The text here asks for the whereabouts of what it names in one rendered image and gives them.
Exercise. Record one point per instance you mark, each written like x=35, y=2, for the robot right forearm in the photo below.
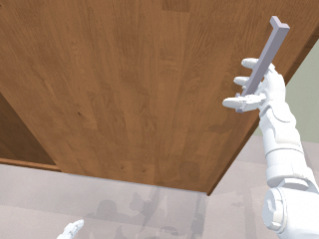
x=286, y=164

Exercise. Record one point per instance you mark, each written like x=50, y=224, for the right robot upper arm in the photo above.
x=291, y=213

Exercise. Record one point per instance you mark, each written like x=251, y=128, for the handle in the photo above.
x=273, y=44

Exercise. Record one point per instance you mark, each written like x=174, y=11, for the wardrobe door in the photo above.
x=16, y=140
x=132, y=90

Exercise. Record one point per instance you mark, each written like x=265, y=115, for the robot right hand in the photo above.
x=271, y=89

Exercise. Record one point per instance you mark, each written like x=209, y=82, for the robot left hand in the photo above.
x=71, y=230

